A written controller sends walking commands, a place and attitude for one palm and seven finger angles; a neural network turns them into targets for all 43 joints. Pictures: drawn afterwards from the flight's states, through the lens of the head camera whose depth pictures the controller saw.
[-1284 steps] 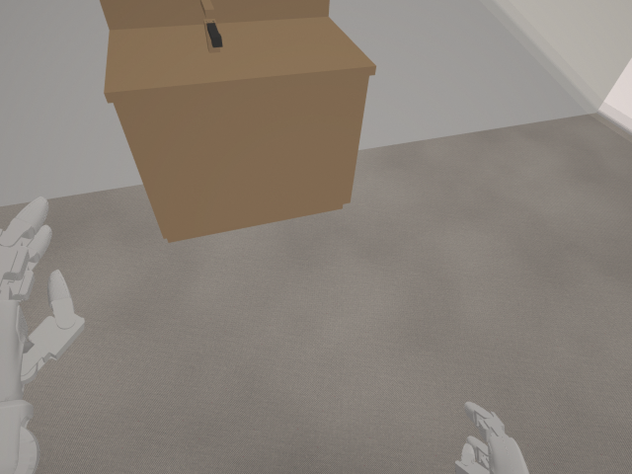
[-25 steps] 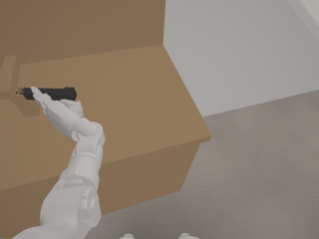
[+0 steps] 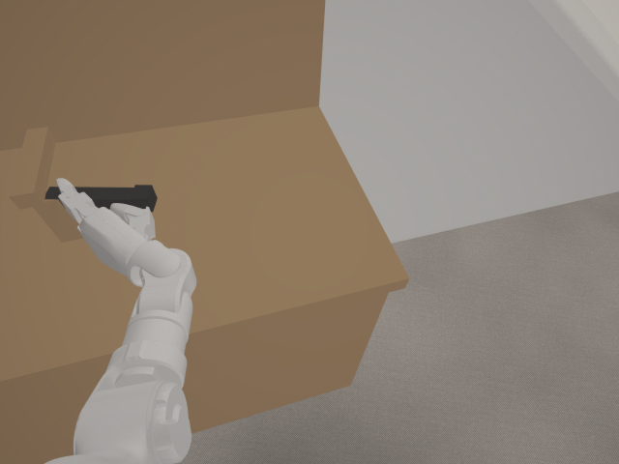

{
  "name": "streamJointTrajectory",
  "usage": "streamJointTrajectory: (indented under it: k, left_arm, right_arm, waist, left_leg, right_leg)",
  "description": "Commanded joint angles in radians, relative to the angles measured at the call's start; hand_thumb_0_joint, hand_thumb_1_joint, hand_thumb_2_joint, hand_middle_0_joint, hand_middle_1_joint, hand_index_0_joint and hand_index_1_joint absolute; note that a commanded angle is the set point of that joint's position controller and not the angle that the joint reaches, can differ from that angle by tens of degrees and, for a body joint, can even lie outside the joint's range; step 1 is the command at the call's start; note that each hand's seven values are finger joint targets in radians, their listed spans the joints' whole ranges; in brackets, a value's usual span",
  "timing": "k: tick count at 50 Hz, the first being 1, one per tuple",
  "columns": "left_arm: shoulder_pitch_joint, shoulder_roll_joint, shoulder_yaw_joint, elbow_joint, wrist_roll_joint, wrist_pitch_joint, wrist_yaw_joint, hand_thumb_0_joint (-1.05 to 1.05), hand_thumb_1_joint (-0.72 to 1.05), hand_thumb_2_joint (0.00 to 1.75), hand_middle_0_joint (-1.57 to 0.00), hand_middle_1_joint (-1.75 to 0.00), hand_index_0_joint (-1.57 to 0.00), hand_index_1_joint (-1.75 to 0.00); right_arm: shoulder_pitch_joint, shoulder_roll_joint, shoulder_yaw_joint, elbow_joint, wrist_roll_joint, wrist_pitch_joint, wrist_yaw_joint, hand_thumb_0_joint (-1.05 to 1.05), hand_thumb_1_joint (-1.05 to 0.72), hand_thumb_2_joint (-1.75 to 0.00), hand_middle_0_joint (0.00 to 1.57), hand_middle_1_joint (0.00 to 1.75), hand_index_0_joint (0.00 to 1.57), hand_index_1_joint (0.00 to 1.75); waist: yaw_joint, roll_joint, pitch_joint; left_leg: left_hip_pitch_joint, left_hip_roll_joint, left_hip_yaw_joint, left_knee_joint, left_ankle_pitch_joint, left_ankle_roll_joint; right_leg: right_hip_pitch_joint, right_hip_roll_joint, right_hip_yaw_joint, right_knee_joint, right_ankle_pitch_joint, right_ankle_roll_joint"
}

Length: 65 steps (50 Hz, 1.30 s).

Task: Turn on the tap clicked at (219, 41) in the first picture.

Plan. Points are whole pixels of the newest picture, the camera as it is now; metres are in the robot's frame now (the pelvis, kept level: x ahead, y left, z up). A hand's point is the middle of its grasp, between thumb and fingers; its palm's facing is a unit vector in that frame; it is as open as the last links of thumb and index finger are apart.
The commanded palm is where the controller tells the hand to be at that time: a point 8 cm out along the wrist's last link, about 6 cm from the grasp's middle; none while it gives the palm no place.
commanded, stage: lift the hand up off the lever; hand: left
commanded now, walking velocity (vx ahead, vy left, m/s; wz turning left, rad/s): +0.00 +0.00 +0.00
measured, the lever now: (144, 198) +0.47 +0.24 +0.06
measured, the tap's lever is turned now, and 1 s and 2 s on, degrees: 75 75 75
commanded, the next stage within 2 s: draw the hand back beside the body in 1.82 s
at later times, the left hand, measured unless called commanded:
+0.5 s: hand (145, 206) +0.43 +0.22 +0.10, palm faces +0.80 -0.59 -0.07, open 7.8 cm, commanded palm +0.37 +0.23 +0.10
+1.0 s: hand (136, 200) +0.42 +0.22 +0.11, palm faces +0.81 -0.59 -0.07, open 7.8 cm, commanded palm +0.37 +0.23 +0.12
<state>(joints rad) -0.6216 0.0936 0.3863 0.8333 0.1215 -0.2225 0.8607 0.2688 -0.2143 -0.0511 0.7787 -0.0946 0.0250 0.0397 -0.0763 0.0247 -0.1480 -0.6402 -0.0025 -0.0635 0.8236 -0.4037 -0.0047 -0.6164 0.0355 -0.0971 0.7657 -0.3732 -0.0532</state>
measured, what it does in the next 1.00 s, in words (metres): stands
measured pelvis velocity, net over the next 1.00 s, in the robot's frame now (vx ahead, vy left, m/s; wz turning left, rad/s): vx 0.01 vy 0.00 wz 0.01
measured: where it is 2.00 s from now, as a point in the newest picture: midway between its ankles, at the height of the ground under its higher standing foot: outside the picture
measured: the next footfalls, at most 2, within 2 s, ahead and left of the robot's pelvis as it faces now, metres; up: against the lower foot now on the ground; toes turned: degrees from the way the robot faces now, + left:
none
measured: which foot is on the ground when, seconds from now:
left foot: down 0.00-1.00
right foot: down 0.00-1.00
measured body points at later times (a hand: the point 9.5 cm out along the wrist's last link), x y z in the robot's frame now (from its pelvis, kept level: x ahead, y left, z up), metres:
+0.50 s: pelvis +0.01 +0.01 +0.01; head +0.04 +0.01 +0.46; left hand +0.38 +0.25 +0.10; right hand +0.10 -0.24 -0.12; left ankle +0.00 +0.12 -0.70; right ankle +0.00 -0.09 -0.70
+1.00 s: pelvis +0.01 +0.00 +0.02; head +0.03 +0.00 +0.47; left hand +0.38 +0.25 +0.12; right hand +0.11 -0.25 -0.11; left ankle +0.00 +0.12 -0.70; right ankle +0.00 -0.09 -0.70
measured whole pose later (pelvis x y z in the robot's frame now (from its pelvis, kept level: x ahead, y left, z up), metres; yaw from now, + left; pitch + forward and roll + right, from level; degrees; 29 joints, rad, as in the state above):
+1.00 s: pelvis +0.01 +0.00 +0.02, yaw +0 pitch +8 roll -1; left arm -0.58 0.06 0.32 0.67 0.07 -0.05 0.83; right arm 0.22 -0.21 -0.04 0.77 -0.07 0.04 0.01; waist -0.04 0.03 -0.11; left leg -0.48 -0.01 -0.06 0.69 -0.36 0.00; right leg -0.46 0.03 -0.09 0.64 -0.33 -0.05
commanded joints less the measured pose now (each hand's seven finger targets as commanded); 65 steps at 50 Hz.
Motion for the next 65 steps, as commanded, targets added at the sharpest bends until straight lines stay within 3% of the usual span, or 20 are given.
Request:
streamJointTrajectory:
  k: [1,5,6,13,16,19,21,24,26,30,36,38,40,46,49,51,54,56,59,65]
  left_arm:
    - [-0.396,0.16,-0.03,-0.206,0.024,-0.038,-0.008,0.0,0.9,0.9,-0.15,-0.15,-0.15,-0.15]
    - [-0.43,0.156,-0.034,-0.205,0.018,-0.026,-0.006,0.0,0.9,0.9,-0.15,-0.15,-0.15,-0.15]
    - [-0.422,0.201,0.005,-0.213,0.025,-0.026,-0.004,0.0,0.9,0.9,-0.15,-0.15,-0.15,-0.15]
    - [-0.38,0.111,-0.078,-0.307,0.025,-0.015,-0.019,0.0,0.9,0.9,-0.15,-0.15,-0.15,-0.15]
    - [-0.368,0.151,-0.044,-0.33,0.02,0.001,-0.017,0.0,0.9,0.9,-0.15,-0.15,-0.15,-0.15]
    - [-0.379,0.077,-0.108,-0.365,0.01,0.013,-0.02,0.0,0.9,0.9,-0.15,-0.15,-0.15,-0.15]
    - [-0.322,0.128,-0.058,-0.348,0.008,0.037,-0.019,0.0,0.9,0.9,-0.15,-0.15,-0.15,-0.15]
    - [-0.345,0.058,-0.124,-0.342,0.002,0.07,-0.025,0.0,0.9,0.9,-0.15,-0.15,-0.15,-0.15]
    - [-0.303,0.118,-0.058,-0.33,-0.004,0.09,-0.017,0.0,0.9,0.9,-0.15,-0.15,-0.15,-0.15]
    - [-0.357,0.092,-0.089,-0.349,-0.005,0.102,-0.01,0.0,0.9,0.9,-0.15,-0.15,-0.15,-0.15]
    - [-0.364,0.163,-0.041,-0.382,0.022,0.084,-0.004,0.0,0.9,0.9,-0.15,-0.15,-0.15,-0.15]
    - [-0.392,0.107,-0.102,-0.378,0.018,0.089,-0.016,0.0,0.9,0.9,-0.15,-0.15,-0.15,-0.15]
    - [-0.389,0.112,-0.101,-0.339,0.011,0.104,-0.025,0.0,0.9,0.9,-0.15,-0.15,-0.15,-0.15]
    - [-0.367,0.129,-0.075,-0.37,-0.018,0.116,-0.037,0.0,0.9,0.9,-0.15,-0.15,-0.15,-0.15]
    - [-0.346,0.075,-0.122,-0.384,-0.018,0.123,-0.039,0.0,0.9,0.9,-0.15,-0.15,-0.15,-0.15]
    - [-0.339,0.117,-0.082,-0.368,-0.015,0.137,-0.034,0.0,0.9,0.9,-0.15,-0.15,-0.15,-0.15]
    - [-0.359,0.08,-0.116,-0.418,-0.021,0.145,-0.03,0.0,0.9,0.9,-0.15,-0.15,-0.15,-0.15]
    - [-0.334,0.142,-0.057,-0.43,-0.015,0.154,-0.024,0.0,0.9,0.9,-0.15,-0.15,-0.15,-0.15]
    - [-0.357,0.1,-0.106,-0.468,-0.006,0.162,-0.023,0.0,0.9,0.9,-0.15,-0.15,-0.15,-0.15]
    - [-0.267,0.056,-0.139,-0.517,-0.023,0.2,-0.039,0.0,0.9,0.9,-0.15,-0.15,-0.15,-0.15]
  right_arm:
    - [0.0,-0.134,-0.035,-0.095,0.007,-0.021,-0.015,0.0,-0.9,-0.9,0.2,0.3,0.2,0.3]
    - [-0.009,-0.128,-0.03,-0.103,0.007,-0.02,-0.017,0.0,-0.9,-0.9,0.2,0.3,0.2,0.3]
    - [-0.005,-0.133,-0.032,-0.095,0.005,-0.017,-0.021,0.0,-0.9,-0.9,0.2,0.3,0.2,0.3]
    - [-0.008,-0.123,-0.036,-0.112,0.004,-0.01,-0.007,0.0,-0.9,-0.9,0.2,0.3,0.2,0.3]
    - [-0.017,-0.129,-0.04,-0.109,0.006,-0.008,-0.016,0.0,-0.9,-0.9,0.2,0.3,0.2,0.3]
    - [-0.03,-0.121,-0.038,-0.114,0.008,-0.013,-0.013,0.0,-0.9,-0.9,0.2,0.3,0.2,0.3]
    - [-0.036,-0.128,-0.038,-0.108,0.011,-0.008,-0.017,0.0,-0.9,-0.9,0.2,0.3,0.2,0.3]
    - [-0.048,-0.121,-0.031,-0.115,0.016,-0.006,-0.015,0.0,-0.9,-0.9,0.2,0.3,0.2,0.3]
    - [-0.054,-0.128,-0.031,-0.115,0.017,-0.003,-0.021,0.0,-0.9,-0.9,0.2,0.3,0.2,0.3]
    - [-0.069,-0.118,-0.024,-0.121,0.021,-0.004,-0.024,0.0,-0.9,-0.9,0.2,0.3,0.2,0.3]
    - [-0.079,-0.116,-0.027,-0.111,0.014,-0.009,-0.031,0.0,-0.9,-0.9,0.2,0.3,0.2,0.3]
    - [-0.086,-0.112,-0.022,-0.117,0.018,-0.009,-0.031,0.0,-0.9,-0.9,0.2,0.3,0.2,0.3]
    - [-0.087,-0.118,-0.022,-0.113,0.023,-0.009,-0.036,0.0,-0.9,-0.9,0.2,0.3,0.2,0.3]
    - [-0.088,-0.123,-0.024,-0.114,0.028,-0.012,-0.045,0.0,-0.9,-0.9,0.2,0.3,0.2,0.3]
    - [-0.091,-0.117,-0.024,-0.122,0.029,-0.014,-0.036,0.0,-0.9,-0.9,0.2,0.3,0.2,0.3]
    - [-0.093,-0.125,-0.025,-0.112,0.028,-0.012,-0.04,0.0,-0.9,-0.9,0.2,0.3,0.2,0.3]
    - [-0.103,-0.116,-0.023,-0.126,0.03,-0.014,-0.036,0.0,-0.9,-0.9,0.2,0.3,0.2,0.3]
    - [-0.106,-0.119,-0.026,-0.119,0.029,-0.011,-0.04,0.0,-0.9,-0.9,0.2,0.3,0.2,0.3]
    - [-0.115,-0.111,-0.023,-0.126,0.028,-0.013,-0.036,0.0,-0.9,-0.9,0.2,0.3,0.2,0.3]
    - [-0.125,-0.107,-0.024,-0.14,0.033,-0.012,-0.036,0.0,-0.9,-0.9,0.2,0.3,0.2,0.3]
  waist:
    - [-0.003,0.01,-0.292]
    - [-0.014,-0.017,-0.284]
    - [0.001,-0.008,-0.287]
    - [0.005,0.039,-0.353]
    - [0.013,0.002,-0.327]
    - [0.005,0.0,-0.325]
    - [0.027,0.021,-0.305]
    - [0.013,-0.007,-0.273]
    - [0.034,-0.025,-0.259]
    - [0.02,-0.053,-0.251]
    - [0.036,0.003,-0.277]
    - [0.016,0.002,-0.267]
    - [0.009,-0.015,-0.241]
    - [0.031,0.0,-0.265]
    - [0.027,-0.012,-0.261]
    - [0.036,-0.022,-0.236]
    - [0.035,-0.034,-0.255]
    - [0.056,-0.017,-0.255]
    - [0.044,-0.01,-0.263]
    - [0.062,-0.02,-0.275]
  left_leg:
    - [0.135,-0.017,0.031,-0.101,0.279,0.016]
    - [0.135,-0.017,0.038,-0.103,0.289,0.021]
    - [0.138,-0.017,0.031,-0.107,0.296,0.017]
    - [0.239,-0.005,0.027,-0.092,0.466,-0.006]
    - [0.221,-0.004,0.02,-0.107,0.441,-0.008]
    - [0.253,-0.002,0.024,-0.11,0.465,-0.01]
    - [0.243,-0.002,0.018,-0.125,0.458,-0.017]
    - [0.241,-0.005,0.025,-0.14,0.429,-0.014]
    - [0.223,-0.009,0.025,-0.159,0.398,-0.009]
    - [0.219,-0.011,0.033,-0.168,0.364,0.002]
    - [0.232,-0.013,0.034,-0.165,0.351,0.004]
    - [0.241,-0.012,0.038,-0.166,0.345,0.008]
    - [0.229,-0.012,0.037,-0.176,0.313,0.012]
    - [0.266,-0.014,0.031,-0.192,0.358,0.005]
    - [0.283,-0.01,0.035,-0.19,0.396,0.003]
    - [0.273,-0.009,0.03,-0.204,0.378,0.0]
    - [0.291,-0.01,0.039,-0.207,0.4,0.002]
    - [0.288,-0.009,0.034,-0.214,0.408,-0.004]
    - [0.306,-0.007,0.042,-0.21,0.424,-0.003]
    - [0.341,-0.004,0.046,-0.219,0.489,-0.011]
  right_leg:
    - [0.213,-0.021,0.055,-0.118,0.282,0.024]
    - [0.225,-0.028,0.055,-0.125,0.305,0.031]
    - [0.231,-0.025,0.053,-0.121,0.306,0.027]
    - [0.237,-0.02,0.034,-0.094,0.404,0.019]
    - [0.256,-0.018,0.035,-0.107,0.388,0.02]
    - [0.256,-0.019,0.03,-0.113,0.399,0.02]
    - [0.268,-0.018,0.029,-0.121,0.379,0.015]
    - [0.268,-0.022,0.027,-0.138,0.363,0.017]
    - [0.296,-0.021,0.029,-0.155,0.351,0.017]
    - [0.308,-0.029,0.036,-0.172,0.344,0.024]
    - [0.315,-0.029,0.046,-0.175,0.332,0.021]
    - [0.304,-0.032,0.046,-0.178,0.329,0.023]
    - [0.302,-0.034,0.05,-0.196,0.3,0.025]
    - [0.333,-0.026,0.045,-0.199,0.339,0.021]
    - [0.333,-0.028,0.039,-0.195,0.368,0.021]
    - [0.333,-0.026,0.037,-0.206,0.341,0.02]
    - [0.354,-0.03,0.037,-0.209,0.37,0.022]
    - [0.371,-0.027,0.039,-0.211,0.371,0.018]
    - [0.373,-0.032,0.039,-0.209,0.388,0.019]
    - [0.41,-0.031,0.034,-0.212,0.447,0.018]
